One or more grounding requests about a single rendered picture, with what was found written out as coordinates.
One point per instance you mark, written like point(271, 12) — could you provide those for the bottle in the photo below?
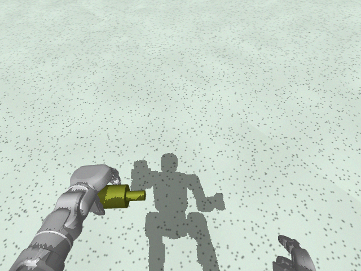
point(119, 196)

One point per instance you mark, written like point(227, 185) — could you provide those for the left robot hand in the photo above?
point(97, 177)

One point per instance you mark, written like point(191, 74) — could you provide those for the left robot arm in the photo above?
point(52, 243)

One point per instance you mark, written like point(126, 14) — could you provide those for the right robot hand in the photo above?
point(301, 260)

